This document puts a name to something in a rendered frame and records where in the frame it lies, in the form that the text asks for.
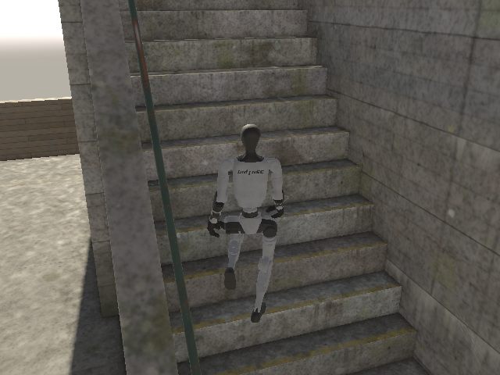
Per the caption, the robot right shin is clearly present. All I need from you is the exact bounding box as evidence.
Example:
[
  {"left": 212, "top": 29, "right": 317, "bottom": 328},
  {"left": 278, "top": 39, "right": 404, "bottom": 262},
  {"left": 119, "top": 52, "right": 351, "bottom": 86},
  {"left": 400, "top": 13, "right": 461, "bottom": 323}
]
[{"left": 254, "top": 259, "right": 273, "bottom": 313}]

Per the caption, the robot right upper arm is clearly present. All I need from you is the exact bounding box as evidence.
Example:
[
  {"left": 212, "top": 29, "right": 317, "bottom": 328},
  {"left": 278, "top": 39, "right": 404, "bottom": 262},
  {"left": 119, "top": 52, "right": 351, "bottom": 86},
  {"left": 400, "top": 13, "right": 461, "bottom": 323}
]
[{"left": 266, "top": 158, "right": 283, "bottom": 200}]

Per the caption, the right robot thigh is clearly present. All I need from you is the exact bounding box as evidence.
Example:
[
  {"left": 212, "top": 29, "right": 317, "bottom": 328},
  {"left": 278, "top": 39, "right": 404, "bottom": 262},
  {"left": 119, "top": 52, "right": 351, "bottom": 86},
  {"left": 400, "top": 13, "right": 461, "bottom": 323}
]
[{"left": 258, "top": 217, "right": 277, "bottom": 273}]

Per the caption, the robot left upper arm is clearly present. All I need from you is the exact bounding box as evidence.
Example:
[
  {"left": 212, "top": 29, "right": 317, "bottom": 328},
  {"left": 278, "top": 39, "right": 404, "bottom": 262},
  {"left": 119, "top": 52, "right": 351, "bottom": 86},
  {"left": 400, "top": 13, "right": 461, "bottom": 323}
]
[{"left": 216, "top": 158, "right": 234, "bottom": 203}]

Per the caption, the left robot forearm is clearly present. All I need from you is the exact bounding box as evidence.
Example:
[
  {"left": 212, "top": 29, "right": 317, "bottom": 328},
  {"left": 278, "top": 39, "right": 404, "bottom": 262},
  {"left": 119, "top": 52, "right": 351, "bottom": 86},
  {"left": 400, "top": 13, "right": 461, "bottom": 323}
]
[{"left": 209, "top": 191, "right": 224, "bottom": 223}]

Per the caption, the right robot forearm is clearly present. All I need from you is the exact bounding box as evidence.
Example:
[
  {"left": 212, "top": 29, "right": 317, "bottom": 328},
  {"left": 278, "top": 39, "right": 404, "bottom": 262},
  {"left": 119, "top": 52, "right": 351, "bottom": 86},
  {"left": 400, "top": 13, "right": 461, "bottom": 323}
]
[{"left": 274, "top": 189, "right": 284, "bottom": 210}]

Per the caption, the left robot hand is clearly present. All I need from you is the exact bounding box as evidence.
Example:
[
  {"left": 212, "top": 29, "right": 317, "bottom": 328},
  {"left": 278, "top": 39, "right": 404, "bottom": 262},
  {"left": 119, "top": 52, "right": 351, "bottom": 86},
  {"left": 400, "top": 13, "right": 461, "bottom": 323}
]
[{"left": 207, "top": 221, "right": 224, "bottom": 237}]

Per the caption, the right robot hand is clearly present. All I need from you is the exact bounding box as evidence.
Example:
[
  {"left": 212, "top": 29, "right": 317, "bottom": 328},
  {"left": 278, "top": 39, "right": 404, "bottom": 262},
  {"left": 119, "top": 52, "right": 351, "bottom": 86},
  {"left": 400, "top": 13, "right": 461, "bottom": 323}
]
[{"left": 266, "top": 205, "right": 284, "bottom": 219}]

